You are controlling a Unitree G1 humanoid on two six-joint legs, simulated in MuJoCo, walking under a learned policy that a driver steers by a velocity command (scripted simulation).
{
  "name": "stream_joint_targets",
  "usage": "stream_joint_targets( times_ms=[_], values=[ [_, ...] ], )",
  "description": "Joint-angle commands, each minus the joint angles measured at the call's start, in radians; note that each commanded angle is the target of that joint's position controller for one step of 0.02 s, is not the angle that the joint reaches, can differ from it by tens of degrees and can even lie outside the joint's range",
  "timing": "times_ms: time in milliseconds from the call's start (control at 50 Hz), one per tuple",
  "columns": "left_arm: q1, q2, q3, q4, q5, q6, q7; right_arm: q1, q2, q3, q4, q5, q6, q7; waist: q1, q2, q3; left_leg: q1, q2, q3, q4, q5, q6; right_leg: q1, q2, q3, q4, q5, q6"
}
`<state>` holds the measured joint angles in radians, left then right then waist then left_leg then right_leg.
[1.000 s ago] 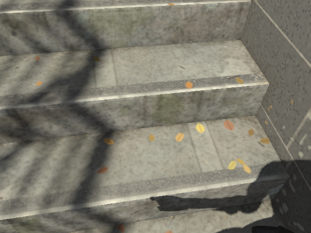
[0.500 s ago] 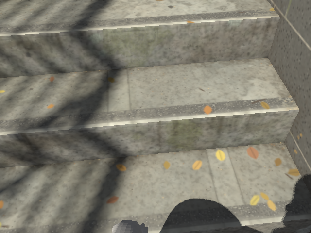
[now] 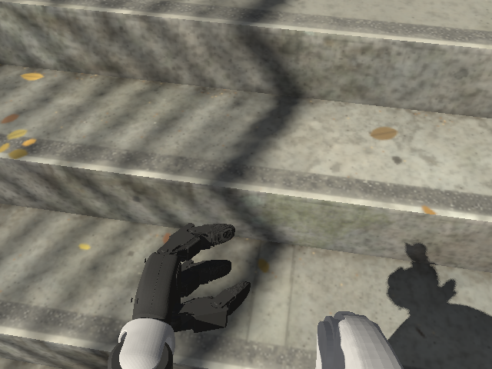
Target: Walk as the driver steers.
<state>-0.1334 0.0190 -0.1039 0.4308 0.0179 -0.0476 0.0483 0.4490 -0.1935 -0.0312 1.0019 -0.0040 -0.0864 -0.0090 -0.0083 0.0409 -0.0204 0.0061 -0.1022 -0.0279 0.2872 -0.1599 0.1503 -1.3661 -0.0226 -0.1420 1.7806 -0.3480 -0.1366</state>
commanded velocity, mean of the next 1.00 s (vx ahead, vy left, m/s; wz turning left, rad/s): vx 0.99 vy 0.00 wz -0.64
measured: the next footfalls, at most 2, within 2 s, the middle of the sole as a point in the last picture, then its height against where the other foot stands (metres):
right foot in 0.08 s outside the picture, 0.18 m higher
left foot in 0.42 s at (238, 285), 0.18 m higher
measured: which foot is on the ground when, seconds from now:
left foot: down 0.00-0.06, up 0.08-0.40, down 0.42-0.82, up 0.84-1.00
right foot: up 0.00-0.06, down 0.08-0.44, up 0.46-0.80, down 0.82-1.00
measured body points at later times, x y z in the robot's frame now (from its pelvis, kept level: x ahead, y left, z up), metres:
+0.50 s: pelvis +0.41 -0.04 +0.24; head +0.41 -0.05 +0.69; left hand +0.51 +0.20 +0.12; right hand +0.59 -0.28 +0.20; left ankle +0.50 +0.05 -0.40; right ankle +0.24 -0.08 -0.36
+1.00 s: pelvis +0.75 -0.25 +0.48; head +0.77 -0.24 +0.93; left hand +0.96 -0.08 +0.35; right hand +0.77 -0.53 +0.41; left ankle +0.77 -0.09 +0.07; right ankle +0.73 -0.29 -0.22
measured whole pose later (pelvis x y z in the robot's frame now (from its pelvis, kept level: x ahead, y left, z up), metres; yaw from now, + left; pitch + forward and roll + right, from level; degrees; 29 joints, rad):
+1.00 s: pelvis +0.75 -0.25 +0.48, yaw -37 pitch +4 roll -2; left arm 0.33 0.23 0.07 0.85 0.03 -0.07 0.02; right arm 0.19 -0.13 -0.03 0.58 -0.03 -0.12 0.00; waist -0.03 0.01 -0.05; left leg -0.84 -0.08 -0.14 2.15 -0.20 0.08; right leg -0.46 0.15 -0.06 0.78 -0.38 -0.12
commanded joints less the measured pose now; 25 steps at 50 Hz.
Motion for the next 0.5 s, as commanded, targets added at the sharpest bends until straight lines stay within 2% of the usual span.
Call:
stream_joint_targets(
  times_ms=[20,40,60,80,100,120,140,160,180,200,220,240,260,280,300,320,340,360,380,400,420,440,460,480,500],
  values=[
    [0.341,0.225,0.089,0.095,-0.051,0.019,0.010,-0.119,-0.312,-0.068,-0.156,0.046,-0.066,-0.038,0.215,0.073,-0.329,-0.305,0.253,0.000,0.078,1.983,-0.034,1.052,0.104,-0.124,-0.380,0.104,0.003],
    [0.468,0.290,0.114,0.152,-0.058,0.029,0.011,-0.163,-0.343,-0.089,-0.158,0.072,-0.090,-0.045,0.291,0.110,-0.399,-0.149,0.305,-0.030,0.263,2.130,-0.056,1.106,0.110,-0.106,-0.517,0.049,0.010],
    [0.571,0.373,0.141,0.194,-0.053,0.014,0.003,-0.231,-0.361,-0.109,-0.190,0.078,-0.098,-0.034,0.362,0.024,-0.391,-0.082,0.245,0.014,0.639,2.049,-0.098,1.157,0.138,-0.034,-0.826,0.064,-0.036],
    [0.637,0.417,0.170,0.290,-0.057,-0.004,-0.024,-0.312,-0.269,-0.102,-0.231,0.040,-0.103,-0.014,0.381,-0.187,-0.360,-0.248,0.050,0.076,1.247,0.915,-0.144,1.285,0.091,0.177,-1.191,0.233,-0.145],
    [0.550,0.364,0.168,0.368,-0.013,0.000,-0.040,-0.221,-0.052,-0.041,-0.320,-0.066,-0.123,0.012,0.134,-0.405,-0.262,-0.707,-0.112,-0.057,1.748,0.029,-0.190,1.441,-0.055,0.591,-1.150,0.928,-0.212],
    [0.443,0.223,0.145,0.357,0.000,0.015,-0.017,-0.143,0.053,0.002,-0.384,-0.068,-0.112,0.046,-0.004,-0.145,-0.309,-0.916,-0.057,-0.133,1.865,0.084,-0.113,1.455,-0.099,0.782,-1.292,0.362,-0.267],
    [0.483,0.142,0.133,0.404,0.005,0.011,-0.009,-0.242,0.081,0.028,-0.428,-0.078,-0.100,0.071,0.001,-0.021,-0.201,-1.024,-0.017,-0.120,1.968,0.092,-0.064,1.358,-0.101,0.850,-1.401,-0.140,-0.275],
    [0.490,0.135,0.137,0.436,0.007,-0.006,-0.012,-0.307,0.111,0.045,-0.483,-0.090,-0.080,0.064,-0.029,0.048,-0.057,-1.143,0.014,-0.105,2.024,0.044,-0.033,1.258,-0.086,0.801,-1.435,-0.158,-0.224],
    [0.488,0.176,0.150,0.459,0.004,-0.021,-0.018,-0.340,0.131,0.066,-0.505,-0.106,-0.061,0.041,-0.038,0.087,0.030,-1.225,0.051,-0.109,2.096,0.020,-0.020,1.183,-0.069,0.707,-1.427,-0.023,-0.189],
    [0.499,0.240,0.165,0.464,0.009,-0.047,-0.040,-0.384,0.152,0.081,-0.535,-0.090,-0.043,0.026,-0.029,0.083,0.060,-1.299,0.050,-0.027,2.209,-0.096,-0.020,1.147,-0.068,0.604,-1.437,0.011,-0.164],
    [0.489,0.222,0.155,0.468,0.010,-0.065,-0.050,-0.422,0.150,0.093,-0.549,-0.063,-0.031,0.012,-0.051,0.135,0.162,-1.302,0.082,0.008,2.090,-0.108,-0.026,0.995,-0.034,0.493,-1.461,0.067,-0.114],
    [0.475,0.206,0.140,0.478,0.008,-0.077,-0.061,-0.484,0.155,0.105,-0.584,-0.048,-0.019,0.002,-0.072,0.143,0.209,-1.248,0.113,0.026,1.916,-0.145,-0.034,0.844,0.007,0.427,-1.500,0.056,-0.073],
    [0.510,0.213,0.137,0.498,0.012,-0.084,-0.070,-0.550,0.174,0.115,-0.614,-0.044,-0.008,-0.014,-0.050,0.067,0.188,-1.254,0.112,0.067,1.976,-0.234,-0.041,0.786,0.017,0.427,-1.538,0.054,-0.095],
    [0.568,0.238,0.139,0.512,0.014,-0.096,-0.073,-0.610,0.171,0.123,-0.663,-0.048,0.002,-0.023,-0.034,-0.006,0.173,-1.329,0.143,0.069,2.012,-0.285,-0.050,0.821,-0.005,0.491,-1.565,0.009,-0.117],
    [0.594,0.260,0.142,0.513,0.005,-0.106,-0.072,-0.630,0.157,0.126,-0.686,-0.046,0.012,-0.028,-0.033,-0.038,0.167,-1.349,0.173,0.064,1.929,-0.283,-0.054,0.847,-0.009,0.506,-1.596,-0.021,-0.116],
    [0.615,0.253,0.144,0.522,-0.010,-0.096,-0.058,-0.691,0.161,0.141,-0.724,-0.057,0.015,-0.033,-0.011,-0.062,0.156,-1.169,0.173,0.117,1.635,-0.303,-0.043,0.767,0.028,0.444,-1.698,0.106,-0.107],
    [0.604,0.244,0.148,0.501,-0.046,-0.066,-0.028,-0.690,0.106,0.140,-0.737,-0.039,0.011,-0.037,0.012,-0.034,0.120,-0.765,0.162,0.193,1.254,-0.293,-0.064,0.628,0.035,0.421,-1.846,0.473,-0.131],
    [0.601,0.262,0.151,0.454,-0.071,-0.058,-0.005,-0.628,0.096,0.126,-0.695,-0.005,0.001,-0.033,-0.011,0.016,-0.035,-0.360,0.064,0.267,1.096,-0.279,-0.077,0.588,0.043,0.396,-1.771,1.081,-0.127],
    [0.636,0.335,0.175,0.439,-0.067,-0.080,0.006,-0.470,0.090,0.106,-0.663,0.024,0.001,-0.041,-0.072,-0.100,-0.199,-0.166,0.023,0.219,1.083,-0.300,-0.063,0.717,-0.015,0.425,-1.599,1.607,-0.132],
    [0.552,0.452,0.216,0.391,-0.045,-0.103,-0.004,-0.275,-0.003,0.050,-0.620,0.013,0.019,-0.045,-0.203,-0.183,-0.367,-0.159,0.064,0.062,0.983,-0.401,-0.027,0.978,-0.084,0.468,-1.329,1.844,-0.124],
    [0.435,0.538,0.259,0.347,-0.039,-0.120,-0.030,-0.071,-0.107,-0.004,-0.554,0.001,0.020,-0.037,-0.330,-0.161,-0.529,-0.071,0.064,0.035,0.765,-0.403,-0.013,1.142,-0.079,0.466,-1.033,1.879,-0.109],
    [0.367,0.461,0.262,0.311,-0.025,-0.150,-0.070,-0.001,-0.205,-0.047,-0.493,-0.026,0.005,-0.037,-0.339,0.017,-0.577,0.057,0.163,-0.157,0.611,-0.581,0.033,1.050,0.013,0.406,-0.661,1.527,-0.070],
    [0.303,0.288,0.239,0.209,-0.029,-0.154,-0.103,-0.109,-0.260,-0.071,-0.444,-0.034,0.005,-0.047,-0.217,0.408,-0.450,0.050,0.431,-0.857,0.132,-0.594,0.180,0.606,0.232,0.325,-0.181,0.380,0.007],
    [0.336,0.197,0.206,0.144,0.032,-0.154,-0.087,-0.272,-0.172,-0.067,-0.469,-0.049,0.010,-0.042,-0.100,0.177,-0.351,-0.033,0.522,-0.963,0.050,-0.645,0.174,0.460,0.149,0.361,0.187,0.326,0.001],
    [0.309,0.130,0.184,0.127,0.055,-0.126,-0.078,-0.326,-0.059,-0.039,-0.399,-0.015,-0.003,-0.031,-0.037,0.042,-0.189,-0.136,0.501,-0.861,0.074,-0.769,0.151,0.360,0.096,0.288,0.333,0.361,-0.016]
  ],
)
Keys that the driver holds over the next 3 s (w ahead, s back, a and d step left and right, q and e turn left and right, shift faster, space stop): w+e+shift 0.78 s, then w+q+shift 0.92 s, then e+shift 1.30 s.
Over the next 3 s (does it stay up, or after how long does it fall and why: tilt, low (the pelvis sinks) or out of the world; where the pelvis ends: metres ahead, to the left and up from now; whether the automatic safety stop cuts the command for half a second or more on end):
stays up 1.66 -0.57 0.69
